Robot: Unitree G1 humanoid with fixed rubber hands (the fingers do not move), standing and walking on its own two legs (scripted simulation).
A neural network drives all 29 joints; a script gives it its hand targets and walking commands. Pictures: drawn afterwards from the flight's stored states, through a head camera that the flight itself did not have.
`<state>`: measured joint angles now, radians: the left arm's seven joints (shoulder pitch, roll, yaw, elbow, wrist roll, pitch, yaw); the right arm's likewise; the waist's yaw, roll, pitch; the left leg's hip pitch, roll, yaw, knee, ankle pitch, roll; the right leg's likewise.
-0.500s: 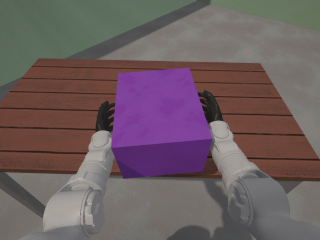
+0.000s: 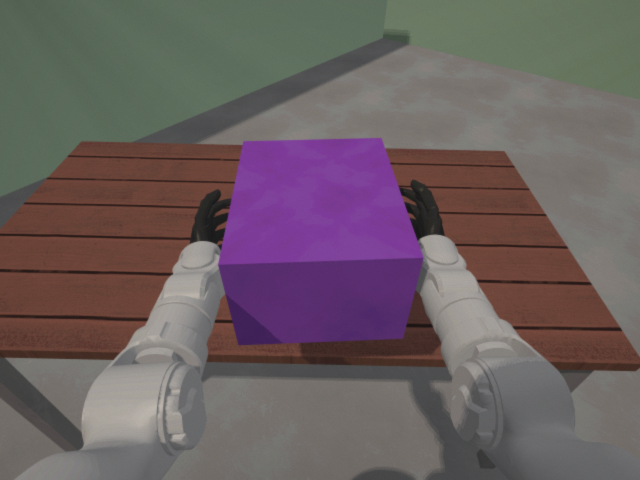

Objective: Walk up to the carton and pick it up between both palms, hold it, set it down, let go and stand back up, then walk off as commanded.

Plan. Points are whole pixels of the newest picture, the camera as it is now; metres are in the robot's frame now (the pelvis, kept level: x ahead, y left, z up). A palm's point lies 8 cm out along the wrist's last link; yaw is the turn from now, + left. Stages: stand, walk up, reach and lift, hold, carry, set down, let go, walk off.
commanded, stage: reach and lift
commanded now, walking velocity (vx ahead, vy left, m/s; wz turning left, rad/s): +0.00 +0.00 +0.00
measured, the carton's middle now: (316, 231) +0.42 +0.03 +0.12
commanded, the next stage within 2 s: hold in 1.34 s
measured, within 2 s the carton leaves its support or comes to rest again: neither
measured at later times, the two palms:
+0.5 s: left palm (195, 212) +0.39 +0.18 +0.17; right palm (436, 216) +0.40 -0.12 +0.18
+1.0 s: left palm (195, 215) +0.39 +0.18 +0.17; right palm (436, 219) +0.39 -0.12 +0.17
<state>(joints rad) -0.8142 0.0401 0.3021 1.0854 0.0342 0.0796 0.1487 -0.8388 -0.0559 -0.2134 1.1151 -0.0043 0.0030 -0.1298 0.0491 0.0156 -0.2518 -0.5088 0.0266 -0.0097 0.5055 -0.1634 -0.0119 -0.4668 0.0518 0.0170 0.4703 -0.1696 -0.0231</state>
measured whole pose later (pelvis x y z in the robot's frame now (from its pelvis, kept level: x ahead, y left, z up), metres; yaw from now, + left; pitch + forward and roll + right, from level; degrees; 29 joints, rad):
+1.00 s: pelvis +0.00 +0.01 +0.01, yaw +1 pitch -2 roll -1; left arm -0.80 0.06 0.30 0.82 0.17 0.40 0.07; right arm -0.84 -0.05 -0.12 0.99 0.11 0.20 -0.18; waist -0.01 0.01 -0.13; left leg -0.25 0.02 -0.01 0.46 -0.18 0.00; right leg -0.20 0.04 0.02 0.40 -0.17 -0.02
